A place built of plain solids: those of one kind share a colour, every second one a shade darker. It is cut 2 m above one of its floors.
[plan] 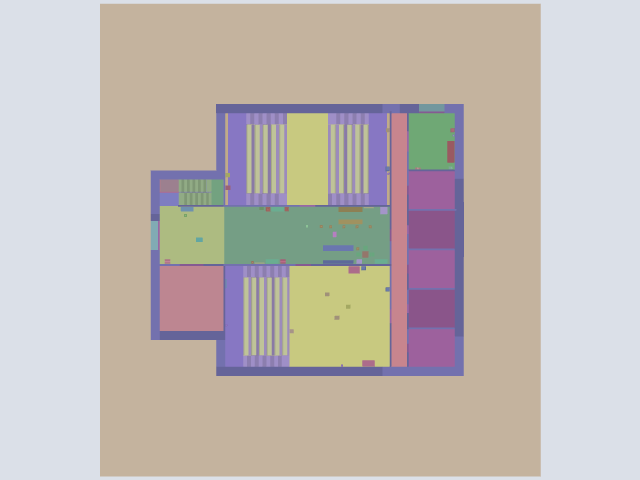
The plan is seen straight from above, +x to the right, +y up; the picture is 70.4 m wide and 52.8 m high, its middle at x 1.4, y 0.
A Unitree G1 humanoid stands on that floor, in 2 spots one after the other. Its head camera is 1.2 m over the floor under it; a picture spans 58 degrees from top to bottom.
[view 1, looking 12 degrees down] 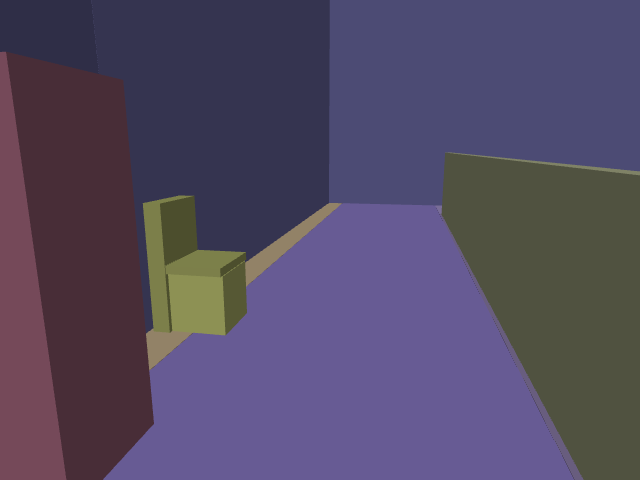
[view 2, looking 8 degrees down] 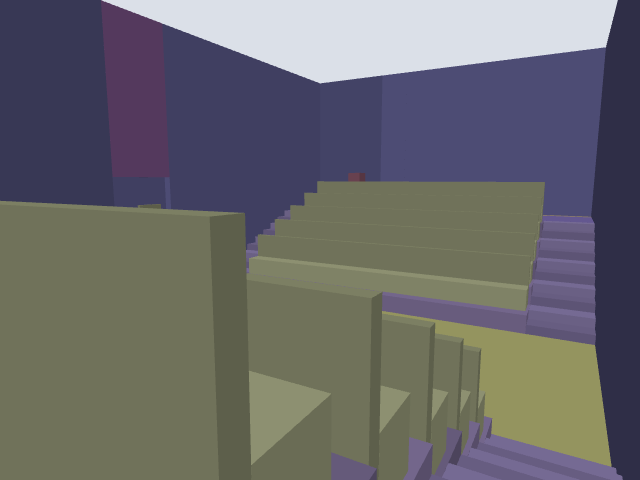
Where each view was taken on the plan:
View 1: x -7.38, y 4.46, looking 101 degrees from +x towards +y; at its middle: step_studio_head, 5.77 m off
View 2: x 7.43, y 13.34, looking -150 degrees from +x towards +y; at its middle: seats_studio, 12.14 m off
